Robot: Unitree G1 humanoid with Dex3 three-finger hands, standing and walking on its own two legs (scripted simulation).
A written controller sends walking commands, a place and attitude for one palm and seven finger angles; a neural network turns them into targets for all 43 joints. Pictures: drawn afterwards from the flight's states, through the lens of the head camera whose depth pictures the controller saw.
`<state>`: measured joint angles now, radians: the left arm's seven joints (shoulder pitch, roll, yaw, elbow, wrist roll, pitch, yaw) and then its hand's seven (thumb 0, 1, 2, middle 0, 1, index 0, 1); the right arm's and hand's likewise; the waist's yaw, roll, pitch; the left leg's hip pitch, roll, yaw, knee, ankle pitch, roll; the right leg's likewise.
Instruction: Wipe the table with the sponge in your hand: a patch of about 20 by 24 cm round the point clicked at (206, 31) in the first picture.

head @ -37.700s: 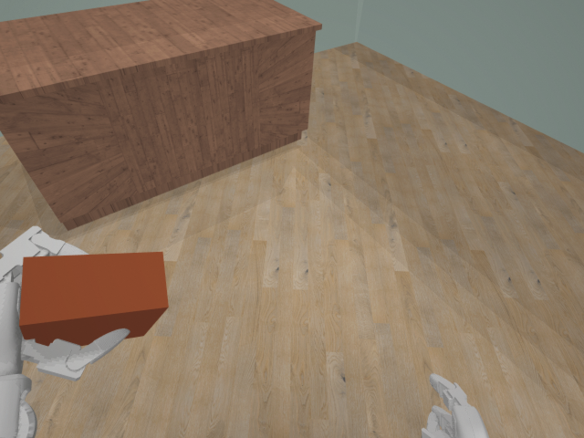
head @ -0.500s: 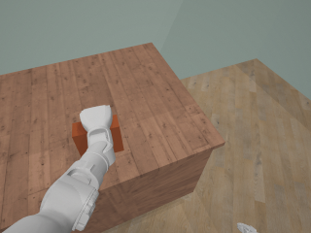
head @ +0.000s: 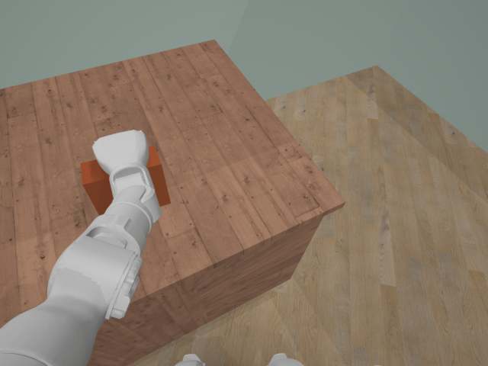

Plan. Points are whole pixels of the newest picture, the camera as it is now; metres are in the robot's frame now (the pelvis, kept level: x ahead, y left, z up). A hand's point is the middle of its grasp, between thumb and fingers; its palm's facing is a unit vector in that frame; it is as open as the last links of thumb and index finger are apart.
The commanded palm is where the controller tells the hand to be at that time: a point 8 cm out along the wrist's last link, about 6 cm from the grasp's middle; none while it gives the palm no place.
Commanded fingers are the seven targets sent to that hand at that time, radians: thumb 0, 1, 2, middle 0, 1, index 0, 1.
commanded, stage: wipe forward along the third lane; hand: left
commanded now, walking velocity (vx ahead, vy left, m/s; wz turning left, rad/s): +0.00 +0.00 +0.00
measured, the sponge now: (131, 191) +0.45 +0.20 -0.03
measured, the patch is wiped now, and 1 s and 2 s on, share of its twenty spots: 0.95 1.00 1.00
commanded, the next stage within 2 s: wipe back along the third lane in 0.50 s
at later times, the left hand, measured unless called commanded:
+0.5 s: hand (121, 150) +0.52 +0.22 +0.02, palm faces -0.11 +0.02 -0.99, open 10.1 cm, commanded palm +0.51 +0.20 +0.04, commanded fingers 0.00 0.10 1.30 -1.20 -1.60 -1.20 -1.60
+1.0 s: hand (120, 151) +0.52 +0.22 +0.02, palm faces -0.08 +0.02 -1.00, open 10.1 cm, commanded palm +0.48 +0.19 +0.04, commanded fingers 0.00 0.10 1.30 -1.20 -1.60 -1.20 -1.60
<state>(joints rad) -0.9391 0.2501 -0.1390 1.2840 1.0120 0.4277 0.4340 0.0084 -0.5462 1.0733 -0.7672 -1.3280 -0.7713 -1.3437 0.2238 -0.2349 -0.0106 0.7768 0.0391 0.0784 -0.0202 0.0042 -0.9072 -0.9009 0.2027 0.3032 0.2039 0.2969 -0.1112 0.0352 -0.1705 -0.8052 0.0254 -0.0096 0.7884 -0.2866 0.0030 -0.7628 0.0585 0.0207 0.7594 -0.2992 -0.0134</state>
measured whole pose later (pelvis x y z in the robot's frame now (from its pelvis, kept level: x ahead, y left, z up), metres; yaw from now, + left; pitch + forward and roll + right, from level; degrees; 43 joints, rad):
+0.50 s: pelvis +0.01 +0.02 -0.01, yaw -1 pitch +23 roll -3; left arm -1.13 0.35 -0.12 1.39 1.04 0.45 0.37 0.01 -0.55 1.07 -0.77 -1.33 -0.77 -1.34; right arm 0.26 -0.24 0.00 0.76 0.02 0.06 0.00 0.00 -0.91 -0.90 0.20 0.30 0.21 0.30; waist -0.17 0.04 -0.18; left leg -0.95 0.02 -0.01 0.88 -0.33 0.03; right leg -0.89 0.06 0.02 0.82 -0.32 0.01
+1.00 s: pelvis +0.03 +0.02 +0.00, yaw -1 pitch +21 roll -3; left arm -0.98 0.30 -0.18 1.23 1.00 0.46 0.40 0.00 -0.50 1.07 -0.70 -1.41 -0.70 -1.42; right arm 0.28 -0.22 -0.02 0.76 0.03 0.11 0.03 0.00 -0.91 -0.90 0.20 0.30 0.20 0.30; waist -0.12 0.03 -0.19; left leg -0.85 0.03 0.00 0.83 -0.35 0.03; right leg -0.78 0.06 0.03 0.74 -0.33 0.01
